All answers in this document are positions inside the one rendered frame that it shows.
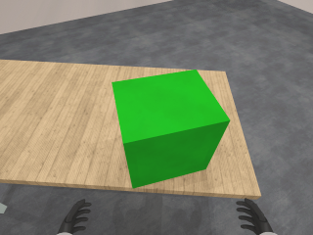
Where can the carton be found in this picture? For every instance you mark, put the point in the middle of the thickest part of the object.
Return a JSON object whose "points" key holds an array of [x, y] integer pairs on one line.
{"points": [[170, 124]]}

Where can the robot left hand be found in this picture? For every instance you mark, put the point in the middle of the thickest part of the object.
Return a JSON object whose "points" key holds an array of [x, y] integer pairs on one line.
{"points": [[72, 218]]}

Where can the table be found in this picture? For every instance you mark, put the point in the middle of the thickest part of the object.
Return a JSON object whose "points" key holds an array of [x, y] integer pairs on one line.
{"points": [[59, 127]]}

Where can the robot right hand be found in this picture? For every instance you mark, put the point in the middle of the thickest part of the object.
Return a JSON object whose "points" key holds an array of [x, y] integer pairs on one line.
{"points": [[259, 221]]}

